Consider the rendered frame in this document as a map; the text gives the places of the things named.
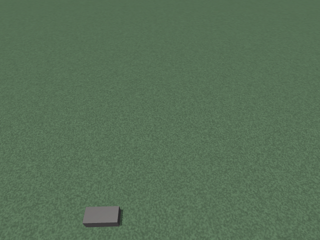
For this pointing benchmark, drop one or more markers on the carton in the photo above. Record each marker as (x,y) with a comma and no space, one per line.
(102,216)

